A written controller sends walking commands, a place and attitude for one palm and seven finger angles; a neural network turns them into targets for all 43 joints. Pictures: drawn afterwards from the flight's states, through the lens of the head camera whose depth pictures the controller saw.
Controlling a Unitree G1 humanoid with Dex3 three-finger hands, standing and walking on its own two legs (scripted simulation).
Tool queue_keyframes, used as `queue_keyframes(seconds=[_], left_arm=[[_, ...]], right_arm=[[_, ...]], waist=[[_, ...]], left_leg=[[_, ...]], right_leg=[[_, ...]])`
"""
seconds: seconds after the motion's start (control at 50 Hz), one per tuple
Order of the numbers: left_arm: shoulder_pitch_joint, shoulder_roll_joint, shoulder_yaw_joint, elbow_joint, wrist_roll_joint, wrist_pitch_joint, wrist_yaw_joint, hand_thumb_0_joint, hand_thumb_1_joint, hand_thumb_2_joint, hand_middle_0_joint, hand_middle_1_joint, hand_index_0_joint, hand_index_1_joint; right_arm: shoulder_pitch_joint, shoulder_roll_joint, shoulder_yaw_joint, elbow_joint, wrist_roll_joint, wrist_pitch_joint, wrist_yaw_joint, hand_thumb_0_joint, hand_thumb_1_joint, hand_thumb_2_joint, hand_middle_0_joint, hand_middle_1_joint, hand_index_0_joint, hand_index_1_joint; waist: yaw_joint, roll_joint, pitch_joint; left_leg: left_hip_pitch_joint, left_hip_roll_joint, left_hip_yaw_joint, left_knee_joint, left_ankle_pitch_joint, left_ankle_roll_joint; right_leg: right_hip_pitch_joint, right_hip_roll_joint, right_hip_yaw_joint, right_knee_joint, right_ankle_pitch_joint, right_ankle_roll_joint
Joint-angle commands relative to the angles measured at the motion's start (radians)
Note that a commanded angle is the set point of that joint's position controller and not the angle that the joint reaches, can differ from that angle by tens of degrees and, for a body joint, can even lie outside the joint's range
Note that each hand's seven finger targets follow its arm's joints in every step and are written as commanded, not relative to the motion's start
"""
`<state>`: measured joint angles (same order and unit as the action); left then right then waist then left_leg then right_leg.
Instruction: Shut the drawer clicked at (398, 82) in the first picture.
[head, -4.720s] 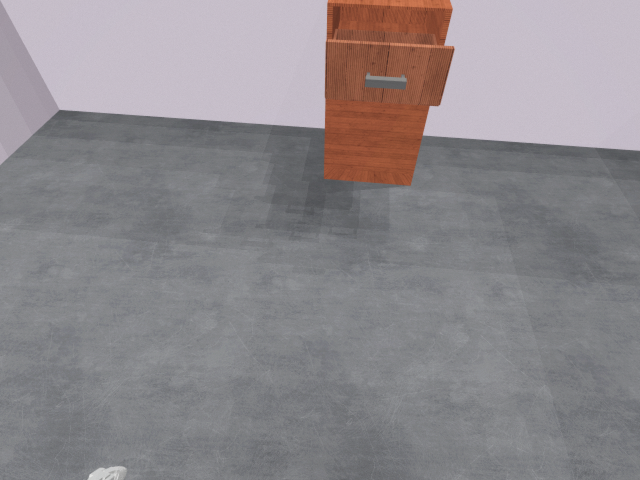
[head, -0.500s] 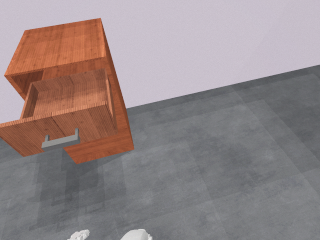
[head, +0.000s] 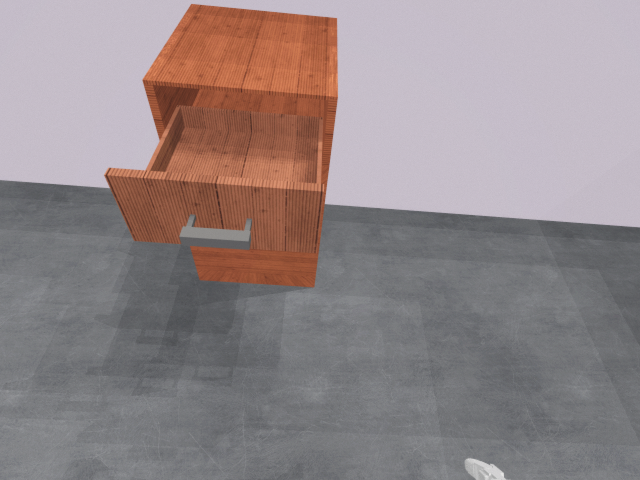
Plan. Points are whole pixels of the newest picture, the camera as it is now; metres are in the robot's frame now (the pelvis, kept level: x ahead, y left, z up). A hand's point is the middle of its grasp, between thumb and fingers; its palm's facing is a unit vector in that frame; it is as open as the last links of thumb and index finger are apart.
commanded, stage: take the last steps up to it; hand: left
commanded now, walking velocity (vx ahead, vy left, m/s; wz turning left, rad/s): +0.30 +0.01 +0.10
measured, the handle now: (218, 229) +0.52 +0.25 -0.09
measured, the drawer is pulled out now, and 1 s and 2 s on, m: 0.30 0.30 0.30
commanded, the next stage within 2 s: come to a stop and stand still in 0.82 s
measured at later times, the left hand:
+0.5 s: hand out of the picture +0.10 +0.15 -0.16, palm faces +0.14 -0.97 -0.22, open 7.2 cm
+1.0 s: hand (185, 426) +0.20 +0.22 -0.18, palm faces +0.12 -0.98 -0.16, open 7.4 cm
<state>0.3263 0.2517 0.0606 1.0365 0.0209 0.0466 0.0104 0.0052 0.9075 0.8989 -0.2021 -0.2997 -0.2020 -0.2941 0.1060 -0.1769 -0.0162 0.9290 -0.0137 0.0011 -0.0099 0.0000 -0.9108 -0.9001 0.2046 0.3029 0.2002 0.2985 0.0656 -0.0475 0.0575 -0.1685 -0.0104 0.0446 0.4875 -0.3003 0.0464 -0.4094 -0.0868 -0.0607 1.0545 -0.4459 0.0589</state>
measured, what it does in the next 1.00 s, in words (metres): walks ahead: right foot, then left foot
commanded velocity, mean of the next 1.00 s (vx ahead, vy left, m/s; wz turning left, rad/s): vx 0.20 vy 0.00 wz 0.02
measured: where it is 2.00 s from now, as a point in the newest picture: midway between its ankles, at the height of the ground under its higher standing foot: (301, 470)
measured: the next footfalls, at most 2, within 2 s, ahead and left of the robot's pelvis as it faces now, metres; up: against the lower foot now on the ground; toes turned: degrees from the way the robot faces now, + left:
right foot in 0.30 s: +0.13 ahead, -0.13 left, +0.00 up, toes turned -4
left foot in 0.76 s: +0.28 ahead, +0.14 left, +0.00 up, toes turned +8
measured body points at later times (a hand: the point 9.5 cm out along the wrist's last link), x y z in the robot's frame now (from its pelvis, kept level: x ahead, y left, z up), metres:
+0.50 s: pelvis +0.09 -0.03 +0.01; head +0.08 -0.05 +0.46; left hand +0.09 +0.20 -0.14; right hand +0.07 -0.27 -0.16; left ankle +0.10 +0.10 -0.67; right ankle +0.09 -0.13 -0.74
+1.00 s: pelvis +0.21 +0.05 +0.00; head +0.21 +0.07 +0.45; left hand +0.20 +0.27 -0.16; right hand +0.28 -0.18 -0.14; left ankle +0.24 +0.13 -0.74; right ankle +0.23 -0.07 -0.68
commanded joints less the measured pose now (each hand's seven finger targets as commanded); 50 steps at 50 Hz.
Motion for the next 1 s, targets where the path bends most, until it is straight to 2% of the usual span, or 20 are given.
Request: queue_keyframes(seconds=[0.0, 0.16, 0.2, 0.24, 0.26, 0.28, 0.3, 0.32, 0.36, 0.42, 0.64, 0.68, 0.7, 0.72, 0.74, 0.76, 0.8, 0.84, 0.88, 0.98], left_arm=[[-0.027, 0.036, -0.004, -0.071, 0.009, -0.039, -0.013, 0.0, 0.9, 0.9, -0.2, -0.3, -0.2, -0.3], [-0.139, -0.002, -0.009, -0.107, 0.007, -0.062, -0.023, 0.0, 0.9, 0.9, -0.2, -0.3, -0.2, -0.3], [-0.11, -0.01, -0.004, -0.099, 0.006, -0.069, -0.024, 0.0, 0.9, 0.9, -0.2, -0.3, -0.2, -0.3], [0.018, 0.011, 0.006, -0.047, 0.009, -0.084, -0.019, 0.0, 0.9, 0.9, -0.2, -0.3, -0.2, -0.3], [0.102, 0.08, 0.021, -0.021, 0.015, -0.097, -0.011, 0.0, 0.9, 0.9, -0.2, -0.3, -0.2, -0.3], [0.206, 0.161, 0.039, -0.001, 0.012, -0.099, -0.004, 0.0, 0.9, 0.9, -0.2, -0.3, -0.2, -0.3], [0.233, 0.162, 0.039, 0.008, -0.005, -0.103, 0.0, 0.0, 0.9, 0.9, -0.2, -0.3, -0.2, -0.3], [0.161, 0.133, 0.035, -0.001, -0.004, -0.103, 0.004, 0.0, 0.9, 0.9, -0.2, -0.3, -0.2, -0.3], [0.055, 0.053, 0.016, -0.025, -0.002, -0.108, 0.012, 0.0, 0.9, 0.9, -0.2, -0.3, -0.2, -0.3], [0.054, -0.007, -0.003, -0.014, -0.001, -0.122, 0.012, 0.0, 0.9, 0.9, -0.2, -0.3, -0.2, -0.3], [0.142, 0.03, 0.005, 0.07, 0.008, -0.121, 0.016, 0.0, 0.9, 0.9, -0.2, -0.3, -0.2, -0.3], [0.127, 0.023, 0.01, 0.075, 0.007, -0.112, 0.019, 0.0, 0.9, 0.9, -0.2, -0.3, -0.2, -0.3], [0.128, 0.009, 0.008, 0.078, 0.004, -0.106, 0.018, 0.0, 0.9, 0.9, -0.2, -0.3, -0.2, -0.3], [0.17, -0.033, 0.003, 0.074, -0.002, -0.101, 0.014, 0.0, 0.9, 0.9, -0.2, -0.3, -0.2, -0.3], [0.189, -0.072, -0.007, 0.057, -0.01, -0.101, 0.01, 0.0, 0.9, 0.9, -0.2, -0.3, -0.2, -0.3], [0.148, -0.047, -0.01, 0.032, 0.0, -0.095, 0.016, 0.0, 0.9, 0.9, -0.2, -0.3, -0.2, -0.3], [0.057, -0.052, -0.007, 0.037, 0.002, -0.094, 0.009, 0.0, 0.9, 0.9, -0.2, -0.3, -0.2, -0.3], [0.076, -0.079, -0.009, 0.054, 0.007, -0.079, -0.002, 0.0, 0.9, 0.9, -0.2, -0.3, -0.2, -0.3], [0.12, -0.095, -0.011, 0.064, 0.006, -0.065, -0.002, 0.0, 0.9, 0.9, -0.2, -0.3, -0.2, -0.3], [0.081, -0.113, -0.026, 0.039, 0.003, -0.043, 0.015, 0.0, 0.9, 0.9, -0.2, -0.3, -0.2, -0.3]], right_arm=[[0.158, -0.164, -0.046, 0.008, 0.001, -0.027, -0.011, 0.0, -0.9, -0.9, 0.2, 0.3, 0.2, 0.3], [0.24, -0.161, -0.059, 0.067, -0.011, -0.039, -0.009, 0.0, -0.9, -0.9, 0.2, 0.3, 0.2, 0.3], [0.236, -0.155, -0.056, 0.08, -0.011, -0.04, -0.011, 0.0, -0.9, -0.9, 0.2, 0.3, 0.2, 0.3], [0.225, -0.131, -0.048, 0.093, -0.005, -0.041, -0.01, 0.0, -0.9, -0.9, 0.2, 0.3, 0.2, 0.3], [0.239, -0.086, -0.039, 0.089, 0.005, -0.047, -0.005, 0.0, -0.9, -0.9, 0.2, 0.3, 0.2, 0.3], [0.216, -0.052, -0.033, 0.053, 0.003, -0.052, 0.002, 0.0, -0.9, -0.9, 0.2, 0.3, 0.2, 0.3], [0.174, -0.118, -0.046, 0.045, -0.008, -0.045, 0.008, 0.0, -0.9, -0.9, 0.2, 0.3, 0.2, 0.3], [0.146, -0.108, -0.057, 0.051, -0.008, -0.042, 0.014, 0.0, -0.9, -0.9, 0.2, 0.3, 0.2, 0.3], [0.188, -0.078, -0.059, 0.089, -0.012, -0.03, 0.022, 0.0, -0.9, -0.9, 0.2, 0.3, 0.2, 0.3], [0.254, -0.024, -0.05, 0.119, -0.015, -0.013, 0.026, 0.0, -0.9, -0.9, 0.2, 0.3, 0.2, 0.3], [0.068, 0.001, -0.045, 0.05, -0.005, -0.036, 0.043, 0.0, -0.9, -0.9, 0.2, 0.3, 0.2, 0.3], [0.134, -0.017, -0.045, 0.07, -0.005, -0.046, 0.034, 0.0, -0.9, -0.9, 0.2, 0.3, 0.2, 0.3], [0.234, -0.046, -0.05, 0.104, -0.009, -0.053, 0.026, 0.0, -0.9, -0.9, 0.2, 0.3, 0.2, 0.3], [0.343, -0.13, -0.068, 0.13, -0.02, -0.063, 0.012, 0.0, -0.9, -0.9, 0.2, 0.3, 0.2, 0.3], [0.424, -0.223, -0.083, 0.141, -0.016, -0.059, -0.001, 0.0, -0.9, -0.9, 0.2, 0.3, 0.2, 0.3], [0.425, -0.224, -0.075, 0.138, -0.01, -0.048, -0.007, 0.0, -0.9, -0.9, 0.2, 0.3, 0.2, 0.3], [0.295, -0.141, -0.059, 0.115, -0.007, -0.053, -0.016, 0.0, -0.9, -0.9, 0.2, 0.3, 0.2, 0.3], [0.218, -0.073, -0.036, 0.102, -0.005, -0.063, -0.017, 0.0, -0.9, -0.9, 0.2, 0.3, 0.2, 0.3], [0.196, -0.064, -0.036, 0.098, -0.004, -0.068, -0.019, 0.0, -0.9, -0.9, 0.2, 0.3, 0.2, 0.3], [0.164, -0.062, -0.028, 0.096, -0.007, -0.054, -0.024, 0.0, -0.9, -0.9, 0.2, 0.3, 0.2, 0.3]], waist=[[-0.079, 0.183, 0.008], [-0.096, 0.187, 0.062], [-0.07, 0.164, 0.054], [-0.009, 0.08, 0.011], [0.023, -0.081, -0.044], [0.063, -0.28, -0.047], [0.072, -0.215, -0.04], [0.041, -0.157, 0.032], [-0.027, -0.016, 0.071], [-0.068, -0.054, 0.081], [-0.029, -0.118, 0.074], [-0.067, -0.092, 0.057], [-0.109, -0.005, 0.007], [-0.136, 0.192, -0.091], [-0.144, 0.383, -0.169], [-0.148, 0.308, -0.167], [-0.127, 0.227, -0.034], [-0.075, 0.177, 0.026], [-0.045, 0.156, -0.007], [-0.037, 0.108, -0.005]], left_leg=[[0.083, 0.237, -0.218, -0.258, 0.233, 0.14], [0.018, 0.251, -0.274, -0.291, 0.007, 0.158], [-0.039, 0.24, -0.264, -0.252, -0.002, 0.144], [-0.143, 0.164, -0.192, -0.082, -0.035, 0.082], [-0.299, 0.081, -0.102, 0.127, -0.087, 0.035], [-0.473, -0.013, 0.021, 0.382, -0.262, -0.007], [-0.481, 0.036, -0.052, 0.533, -0.262, -0.002], [-0.51, 0.067, -0.068, 0.625, -0.17, -0.001], [-0.464, 0.115, -0.067, 0.64, -0.031, -0.02], [-0.401, 0.127, -0.019, 0.58, 0.067, -0.054], [-0.283, 0.098, 0.057, 0.187, 0.07, -0.054], [-0.117, 0.079, 0.067, 0.067, 0.106, -0.044], [0.027, 0.065, 0.069, -0.01, 0.142, -0.04], [0.212, 0.207, -0.081, -0.062, 0.21, 0.001], [0.316, 0.425, -0.359, -0.155, 0.312, 0.097], [0.261, 0.466, -0.402, -0.192, 0.253, 0.142], [0.074, 0.415, -0.302, -0.247, 0.156, 0.15], [-0.071, 0.337, -0.163, -0.291, 0.157, 0.107], [-0.1, 0.309, -0.098, -0.304, 0.178, 0.109], [-0.128, 0.297, -0.065, -0.277, 0.307, 0.124]], right_leg=[[-0.135, -0.012, 0.01, -0.014, 0.075, -0.002], [-0.03, 0.005, -0.019, -0.333, 0.079, -0.023], [0.084, 0.026, -0.025, -0.424, 0.115, -0.031], [0.333, 0.031, -0.014, -0.607, 0.193, -0.043], [0.522, -0.11, 0.169, -0.701, 0.054, -0.092], [0.591, -0.339, 0.49, -0.848, -0.057, -0.195], [0.481, -0.369, 0.576, -0.923, -0.199, -0.239], [0.385, -0.354, 0.542, -0.95, -0.266, -0.245], [0.274, -0.289, 0.34, -0.937, -0.092, -0.214], [0.204, -0.204, 0.127, -0.929, 0.176, -0.178], [0.27, -0.199, 0.068, -0.834, 0.391, -0.186], [0.221, -0.174, 0.043, -0.74, 0.38, -0.157], [0.194, -0.126, 0.004, -0.591, 0.4, -0.137], [0.089, -0.04, -0.053, -0.361, 0.247, -0.098], [-0.075, 0.063, -0.102, -0.097, -0.151, -0.062], [-0.109, 0.055, -0.013, 0.059, -0.197, -0.082], [-0.166, -0.013, 0.027, 0.171, -0.054, -0.079], [-0.092, -0.04, 0.028, 0.102, 0.055, -0.063], [-0.036, -0.034, 0.016, 0.032, 0.087, -0.057], [0.073, -0.017, 0.023, -0.252, 0.129, -0.035]])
